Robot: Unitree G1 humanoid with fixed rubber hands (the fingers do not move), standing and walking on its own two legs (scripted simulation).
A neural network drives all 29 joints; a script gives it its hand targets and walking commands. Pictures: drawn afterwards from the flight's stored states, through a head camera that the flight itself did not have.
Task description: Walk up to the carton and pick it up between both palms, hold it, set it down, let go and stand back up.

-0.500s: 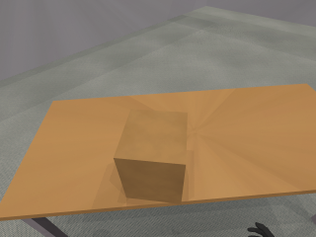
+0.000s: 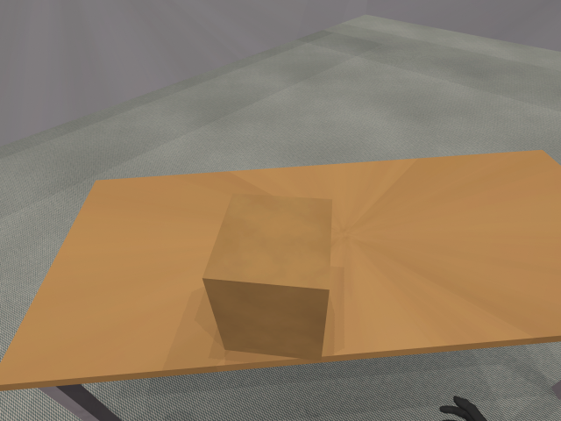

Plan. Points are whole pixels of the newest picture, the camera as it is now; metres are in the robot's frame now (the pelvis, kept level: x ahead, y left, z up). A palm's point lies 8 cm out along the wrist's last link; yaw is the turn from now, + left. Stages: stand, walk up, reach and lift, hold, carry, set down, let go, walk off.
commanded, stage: stand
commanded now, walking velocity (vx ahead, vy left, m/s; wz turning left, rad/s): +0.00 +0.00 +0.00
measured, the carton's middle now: (276, 276) +0.44 +0.04 -0.09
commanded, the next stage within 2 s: none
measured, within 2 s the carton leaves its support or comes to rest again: neither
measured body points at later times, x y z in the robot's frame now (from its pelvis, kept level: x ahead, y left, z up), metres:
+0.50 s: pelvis +0.00 +0.00 +0.00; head -0.02 +0.00 +0.45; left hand +0.07 +0.29 -0.13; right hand +0.14 -0.26 -0.11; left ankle +0.03 +0.13 -0.74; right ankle +0.04 -0.12 -0.74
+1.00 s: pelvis +0.00 +0.00 +0.00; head -0.02 +0.00 +0.45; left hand +0.08 +0.29 -0.13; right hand +0.14 -0.26 -0.11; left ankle +0.03 +0.13 -0.74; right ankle +0.04 -0.12 -0.74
